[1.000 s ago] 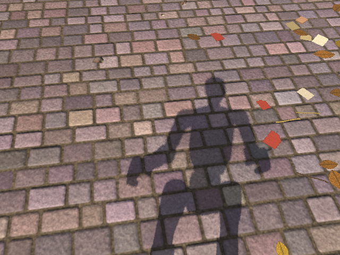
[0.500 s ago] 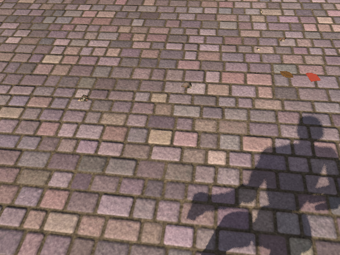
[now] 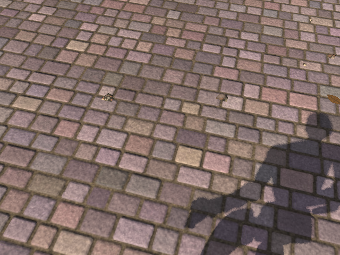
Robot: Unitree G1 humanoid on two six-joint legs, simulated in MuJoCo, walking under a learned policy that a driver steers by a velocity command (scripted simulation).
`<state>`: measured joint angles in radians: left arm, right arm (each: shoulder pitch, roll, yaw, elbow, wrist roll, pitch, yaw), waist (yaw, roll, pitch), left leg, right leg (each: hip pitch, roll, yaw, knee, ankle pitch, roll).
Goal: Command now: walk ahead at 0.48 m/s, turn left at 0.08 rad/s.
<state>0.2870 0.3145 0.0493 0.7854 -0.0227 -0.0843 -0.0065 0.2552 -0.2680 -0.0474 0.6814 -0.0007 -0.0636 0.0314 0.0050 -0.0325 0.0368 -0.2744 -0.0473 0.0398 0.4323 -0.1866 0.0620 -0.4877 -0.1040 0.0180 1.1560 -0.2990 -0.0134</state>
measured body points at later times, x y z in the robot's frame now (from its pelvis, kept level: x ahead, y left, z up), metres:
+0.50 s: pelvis +0.29 -0.05 -0.01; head +0.33 -0.06 +0.44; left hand +0.43 +0.21 -0.11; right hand +0.36 -0.33 -0.13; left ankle +0.19 +0.09 -0.65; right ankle +0.36 -0.14 -0.74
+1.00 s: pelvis +0.58 +0.00 -0.01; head +0.61 +0.01 +0.44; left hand +0.63 +0.28 -0.14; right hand +0.73 -0.27 -0.10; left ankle +0.65 +0.10 -0.74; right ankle +0.44 -0.13 -0.65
